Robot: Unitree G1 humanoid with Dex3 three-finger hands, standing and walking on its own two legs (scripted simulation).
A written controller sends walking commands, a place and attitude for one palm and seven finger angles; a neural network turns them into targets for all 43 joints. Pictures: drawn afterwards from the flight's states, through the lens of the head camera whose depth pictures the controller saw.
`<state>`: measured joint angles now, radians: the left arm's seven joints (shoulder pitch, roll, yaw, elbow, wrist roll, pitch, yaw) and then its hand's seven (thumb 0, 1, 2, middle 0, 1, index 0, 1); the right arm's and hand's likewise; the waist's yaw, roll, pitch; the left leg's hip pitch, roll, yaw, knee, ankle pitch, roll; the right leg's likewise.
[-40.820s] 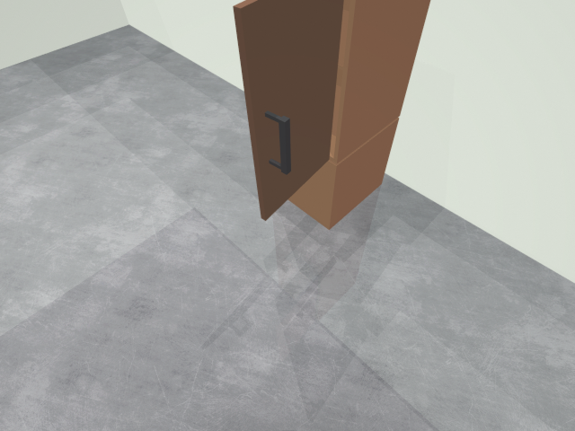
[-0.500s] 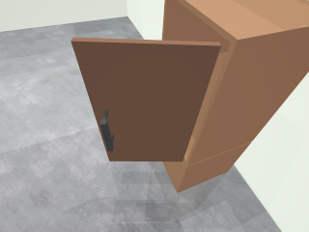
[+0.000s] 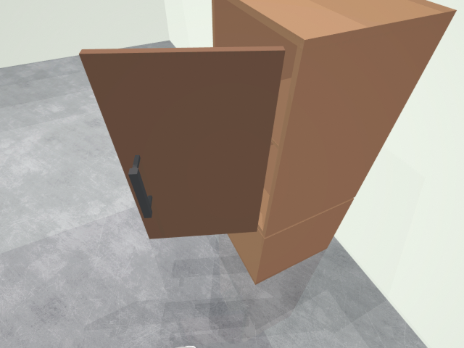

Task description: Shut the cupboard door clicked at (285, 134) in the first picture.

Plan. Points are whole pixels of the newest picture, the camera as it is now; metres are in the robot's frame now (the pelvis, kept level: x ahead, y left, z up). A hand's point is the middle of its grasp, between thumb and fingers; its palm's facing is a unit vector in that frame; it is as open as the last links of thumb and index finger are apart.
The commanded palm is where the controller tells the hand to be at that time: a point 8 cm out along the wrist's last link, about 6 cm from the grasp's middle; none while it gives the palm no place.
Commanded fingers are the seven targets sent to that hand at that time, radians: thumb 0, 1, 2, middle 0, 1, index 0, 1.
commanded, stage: come to a stop and stand still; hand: left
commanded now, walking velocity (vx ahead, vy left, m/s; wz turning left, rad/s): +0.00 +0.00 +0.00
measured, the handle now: (142, 188) +0.47 +0.23 -0.04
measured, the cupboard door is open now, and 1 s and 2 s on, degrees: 69 69 69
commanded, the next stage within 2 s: look again from close up in 0.16 s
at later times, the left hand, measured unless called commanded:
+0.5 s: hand out of the picture -0.03 +0.19 -0.16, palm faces +0.02 -0.98 -0.21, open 7.3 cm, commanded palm none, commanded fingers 0.00 0.90 0.90 -0.20 -0.30 -0.20 -0.30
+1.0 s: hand (117, 293) +0.21 +0.20 +0.00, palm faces +0.27 -0.95 -0.14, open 7.2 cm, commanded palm +0.11 +0.24 -0.05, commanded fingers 0.00 0.90 0.90 -0.37 -0.48 -0.37 -0.48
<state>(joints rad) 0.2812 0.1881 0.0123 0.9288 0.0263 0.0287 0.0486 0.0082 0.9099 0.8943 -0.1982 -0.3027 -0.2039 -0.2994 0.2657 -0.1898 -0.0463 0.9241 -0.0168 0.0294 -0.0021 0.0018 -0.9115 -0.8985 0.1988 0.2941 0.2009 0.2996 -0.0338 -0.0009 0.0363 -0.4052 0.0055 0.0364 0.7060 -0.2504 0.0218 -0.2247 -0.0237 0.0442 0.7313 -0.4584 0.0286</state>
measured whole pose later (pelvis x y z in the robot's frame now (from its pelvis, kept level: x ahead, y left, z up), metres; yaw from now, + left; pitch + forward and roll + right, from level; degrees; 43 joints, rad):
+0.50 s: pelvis -0.01 +0.00 +0.02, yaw +0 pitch -1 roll -1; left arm 0.36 0.21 0.01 1.03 0.02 0.00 0.03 0.01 0.91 0.89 -0.20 -0.30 -0.20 -0.30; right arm 0.28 -0.18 -0.02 1.03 -0.01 0.00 -0.01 0.00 -0.91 -0.90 0.20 0.29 0.20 0.30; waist 0.00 -0.01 0.03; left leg -0.37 0.00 0.01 0.52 -0.13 0.02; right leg -0.19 -0.01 0.04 0.53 -0.33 0.03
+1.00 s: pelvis +0.01 -0.01 +0.01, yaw +2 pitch +2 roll +0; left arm 0.39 0.21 0.10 0.14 -0.15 -0.17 0.08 0.02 0.91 0.89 -0.23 -0.34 -0.24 -0.34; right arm 0.25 -0.22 -0.01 0.78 0.04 -0.27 -0.07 0.01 -0.91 -0.90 0.20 0.29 0.20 0.30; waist -0.03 0.00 -0.04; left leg -0.47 -0.01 -0.01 0.64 -0.21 0.01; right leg -0.28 -0.03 -0.01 0.66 -0.43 0.02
